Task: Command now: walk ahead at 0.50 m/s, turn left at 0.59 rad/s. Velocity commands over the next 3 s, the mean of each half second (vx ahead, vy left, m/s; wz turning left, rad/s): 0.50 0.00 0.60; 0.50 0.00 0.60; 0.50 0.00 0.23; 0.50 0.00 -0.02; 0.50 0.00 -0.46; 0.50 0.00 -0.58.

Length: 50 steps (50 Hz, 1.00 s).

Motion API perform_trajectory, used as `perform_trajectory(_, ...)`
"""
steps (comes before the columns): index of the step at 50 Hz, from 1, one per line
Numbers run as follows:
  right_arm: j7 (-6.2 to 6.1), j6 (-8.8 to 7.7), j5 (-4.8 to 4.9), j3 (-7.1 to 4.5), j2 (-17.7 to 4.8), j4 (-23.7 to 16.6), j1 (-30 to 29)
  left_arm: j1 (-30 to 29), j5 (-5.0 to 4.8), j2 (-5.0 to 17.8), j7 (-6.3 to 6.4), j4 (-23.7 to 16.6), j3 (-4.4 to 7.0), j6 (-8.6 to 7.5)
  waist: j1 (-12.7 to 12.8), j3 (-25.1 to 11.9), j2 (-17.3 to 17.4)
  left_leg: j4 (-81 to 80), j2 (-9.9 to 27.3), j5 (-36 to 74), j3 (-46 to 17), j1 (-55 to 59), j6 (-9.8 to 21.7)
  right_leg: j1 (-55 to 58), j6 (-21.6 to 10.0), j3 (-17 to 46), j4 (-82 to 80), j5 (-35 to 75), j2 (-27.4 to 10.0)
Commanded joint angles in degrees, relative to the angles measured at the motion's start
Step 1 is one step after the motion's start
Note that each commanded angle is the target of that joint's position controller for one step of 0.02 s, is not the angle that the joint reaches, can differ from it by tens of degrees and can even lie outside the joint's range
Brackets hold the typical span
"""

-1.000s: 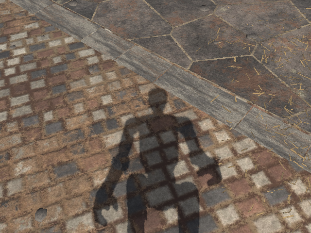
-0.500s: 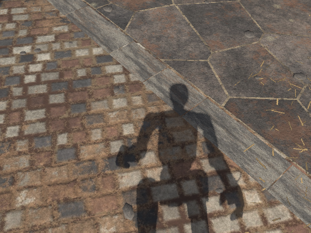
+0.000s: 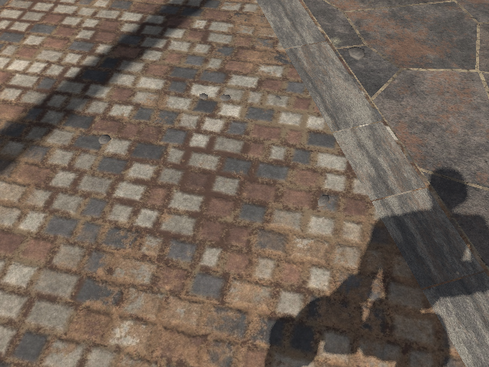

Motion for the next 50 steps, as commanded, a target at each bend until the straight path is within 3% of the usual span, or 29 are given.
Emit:
perform_trajectory(1, 0.67, -0.85, -0.1, 0.39, -1.37, -5.8, -6.74, -1.03, -0.05, 8.32, 0.35, -2.76, 1.92, -0.63, -0.37, 2.72, -8.0, -7.45, -0.23, 0.93, 3.55, 2.32, 1.53, -1.49, -6.05, 3.38, -4.37, 22.9, -14.85)
perform_trajectory(3, 0.54, -0.81, -0.44, 0.28, -1.87, -6.54, -7.82, 0.43, 0.03, 9.18, 0.65, -1.81, 2.15, 0.08, -0.23, 2.76, -7.99, -10.58, -1.61, -3.16, 5.52, 4.01, 3.31, 1.88, -5.33, 1.6, -1.26, 29.72, -15.73)
perform_trajectory(5, -0.1, -0.82, -0.82, -0.22, -2.74, -6.1, -5.07, 0.98, 0.16, 10.9, 1.02, -1.14, 2.47, 0.91, -1.9, 0.15, -8.93, -12.55, -5.33, -9.47, 7.83, 9.88, 5.7, 4.53, -4.54, -0.88, 7.62, 48.13, -15.99)
perform_trajectory(6, -0.55, -1.12, -0.98, -0.8, -3.63, -4.77, -0.06, 1.16, 0.14, 11.71, 1.14, -0.98, 2.59, 1.46, -4.14, -3.07, -8.79, -14.17, -7.77, -11.44, 8.2, 15.66, 7.22, 4.73, -4.38, -1.77, 16.23, 54.16, -15.85)
perform_trajectory(7, -1.27, -1.67, -1.4, -1.77, -5.0, -1.7, 9.4, 0.64, -0.06, 11.81, 1.2, -1.41, 2.48, 1.91, -8.43, -8.46, -6.49, -18.49, -9.56, -9.35, 7.34, 27.96, 9.05, -0.09, -3.16, -3.23, 29.27, 50.26, -14.66)
perform_trajectory(8, -2.35, -1.75, -1.74, -3.6, -10.46, 0.1, 17.4, 1.4, -0.23, 9.16, 0.88, -3.75, 1.67, 1.82, -11.2, -15.34, 0.66, -21.17, 0.92, -18.49, -7.9, 44.66, 12.8, -15.3, -0.96, -3.64, 47.17, 30.05, -12.36)
perform_trajectory(9, -2.84, -1.26, 0.28, -4.98, -16.24, -1.26, 14.95, 0.26, -0.05, 5.33, -0.06, -8.16, 1.09, 1.43, -7.56, -19.79, 13.02, -28.45, 15.64, -16.0, -40.04, 56.98, 20.07, -37.43, 2.39, 1.77, 66.01, -15.39, -0.2)
perform_trajectory(10, -3.29, -0.72, 1.18, -4.94, -15.2, -1.7, 16.86, -6.34, 0.64, 9.35, -0.17, -9.46, 1.7, 1.07, -11.06, -17.85, 3.17, -30.95, 15.5, -7.31, -39.39, 56.23, 20.3, -43.76, 2.05, 11.72, 68.57, -12.61, -1.74)
perform_trajectory(11, -3.91, -0.86, 1.35, -4.29, -12.63, -0.38, 14.82, -8.24, -0.23, 7.62, -0.34, -9.95, 1.11, 0.47, -9.09, -10.61, 0.4, -30.38, 14.32, -0.29, -30.53, 49.91, 19.54, -44.75, 1.53, 12.5, 66.02, -7.47, -4.56)
perform_trajectory(12, -4.17, -1.21, 1.44, -3.36, -9.33, 0.18, 12.74, -7.02, -0.26, 6.9, -0.2, -9.06, 0.79, 0.11, -6.03, -5.23, -2.52, -31.0, 11.29, 7.23, -24.85, 41.22, 16.96, -41.17, 1.34, 12.37, 59.35, -4.88, -6.61)
perform_trajectory(14, -4.33, -2.08, 1.69, -2.36, -6.74, -0.21, 8.82, -4.78, 1.45, 6.7, -0.27, -8.25, 0.76, 1.78, -2.04, -3.35, -2.2, -32.65, 6.35, 12.99, -18.74, 32.34, 14.77, -34.08, 2.21, 12.89, 53.54, -4.82, -7.78)
perform_trajectory(16, -3.91, -3.13, 1.93, -2.28, -6.77, 0.11, 9.48, -4.14, 1.93, 6.1, -0.68, -8.2, 0.78, 3.39, -1.19, -3.89, -1.71, -33.9, 4.57, 15.04, -17.16, 29.42, 15.11, -32.23, 3.08, 11.99, 50.49, -4.15, -7.16)
perform_trajectory(18, -3.77, -3.51, 1.78, -2.66, -7.93, 0.84, 11.25, -7.04, 1.74, 5.18, -0.91, -9.14, 0.6, 3.93, -1.73, -2.54, -1.57, -35.65, 3.33, 11.39, -16.75, 27.66, 14.85, -33.82, 3.8, 11.37, 46.19, -0.29, -6.85)
perform_trajectory(22, -3.8, -3.59, 1.86, -2.81, -7.97, 2.25, 15.92, -16.83, 1.48, 4.84, -1.04, -12.05, 0.36, 3.85, -5.06, 0.38, -0.27, -36.61, 2.23, 7.26, -18.17, 29.85, 13.11, -38.67, 4.51, 11.69, 35.34, 8.94, -6.14)
perform_trajectory(28, -4.57, -3.51, 1.25, -3.11, -8.87, 3.62, 21.53, -26.39, 0.65, 4.87, -1.52, -15.5, -0.29, 2.65, -8.66, 0.61, 0.53, -31.23, 3.03, 16.02, -21.09, 36.61, 11.67, -37.67, 3.38, 11.86, 23.74, 12.26, -2.4)
perform_trajectory(30, -5.0, -3.44, 1.1, -3.28, -9.59, 3.32, 20.37, -25.08, 0.46, 5.75, -1.36, -15.69, -0.13, 2.21, -7.31, 0.45, 1.32, -29.03, 3.57, 17.93, -22.83, 36.35, 10.07, -32.22, 2.25, 12.6, 19.86, 10.22, -1.32)
perform_trajectory(32, -4.93, -3.62, 1.0, -3.42, -10.55, 2.57, 16.88, -17.18, 0.3, 7.58, -0.58, -13.46, 0.65, 1.73, -3.19, -1.85, 1.79, -23.21, 2.25, 24.56, -22.97, 32.21, 7.57, -18.43, 0.49, 11.75, 16.36, 5.74, 1.29)
perform_trajectory(33, -4.48, -3.96, 1.45, -3.27, -10.35, 2.63, 15.83, -9.93, 0.57, 9.04, 0.12, -11.48, 1.36, 1.08, 0.74, -5.52, -0.8, -13.89, -1.02, 25.88, -20.57, 29.47, 6.07, -7.75, -0.94, 11.95, 12.58, 6.89, 0.78)
perform_trajectory(34, -3.94, -4.5, 2.11, -2.31, -7.05, 1.44, 15.99, -1.19, 1.68, 12.93, 1.13, -10.81, 2.36, 0.53, 4.18, -13.24, -6.14, 1.08, -4.67, 14.8, -16.58, 23.18, 4.49, 5.49, -3.71, 22.43, 10.24, -3.31, -9.89)
perform_trajectory(35, -4.12, -4.37, 3.43, -1.26, -1.99, -0.42, 21.3, 0.48, 2.61, 17.9, 1.56, -11.19, 3.39, 1.06, 1.34, -19.31, -18.67, 16.48, -13.66, -24.57, -9.15, 6.6, 2.55, 17.77, -9.45, 47.92, 4.44, -9.69, -25.47)
perform_trajectory(36, -4.61, -3.64, 1.25, -1.62, -6.61, 0.77, 21.73, -2.45, 1.44, 14.8, 1.24, -11.06, 3.2, 1.78, -0.79, -16.08, -14.77, 22.83, -9.07, -25.5, -8.41, 1.02, 2.95, 12.57, -11.16, 55.46, 2.41, -14.95, -25.86)
perform_trajectory(37, -4.35, -3.16, 0.62, -1.92, -7.39, 1.5, 18.38, -6.09, 0.98, 9.55, 1.03, -11.7, 2.02, 1.94, -1.42, -8.38, -7.87, 23.59, -6.28, -20.2, -7.92, 0.82, 2.82, 4.87, -10.27, 46.78, 1.52, -14.89, -23.48)
perform_trajectory(38, -3.78, -2.92, 0.55, -1.72, -6.58, 1.42, 15.61, -8.35, 0.84, 6.56, 0.75, -11.33, 1.25, 1.82, -1.89, -3.92, -4.76, 21.46, -4.42, -16.66, -6.94, 1.92, 2.38, -0.86, -9.15, 38.01, 0.37, -8.56, -20.26)
perform_trajectory(39, -3.24, -2.48, 0.31, -1.66, -5.75, 1.34, 14.54, -8.78, 0.89, 5.69, 0.76, -10.78, 0.94, 1.58, -2.48, -2.17, -6.67, 19.5, -3.0, -15.32, -6.22, 3.1, 1.97, -3.98, -7.82, 31.48, -0.71, -2.38, -17.72)
perform_trajectory(41, -2.24, -1.23, -0.2, -1.48, -4.84, 1.31, 14.36, -7.44, 0.42, 5.63, 0.56, -9.1, 0.92, 0.58, -3.29, -1.31, -9.45, 18.52, -2.12, -14.13, -4.97, 4.9, 1.27, -7.02, -7.19, 23.63, -1.97, 7.8, -15.42)
perform_trajectory(44, -1.25, -0.53, -0.16, -1.09, -3.74, -0.67, 9.99, -5.58, -0.2, 6.31, -0.09, -7.51, 1.37, -0.78, -3.41, -1.03, -8.77, 16.99, -1.14, -10.43, -4.47, 1.23, 0.75, -6.03, -8.22, 17.7, -3.83, 15.77, -16.02)
perform_trajectory(47, -0.63, -0.55, -0.18, -0.6, -2.91, -2.82, 4.03, -4.14, -0.16, 6.39, -0.14, -6.11, 1.55, -0.79, -2.62, 0.44, -8.31, 11.39, -0.28, -5.04, -3.13, -2.43, -0.12, -4.81, -8.23, 11.75, -5.11, 19.01, -15.41)
perform_trajectory(50, 0.08, -0.98, 0.07, 0.34, -1.3, -4.54, -1.62, -3.07, -0.07, 6.59, -0.27, -4.96, 1.63, -0.7, -1.56, 1.4, -8.06, 0.46, -0.21, 1.42, -0.7, 0.73, 0.14, -5.53, -7.03, 6.12, -5.12, 20.3, -13.7)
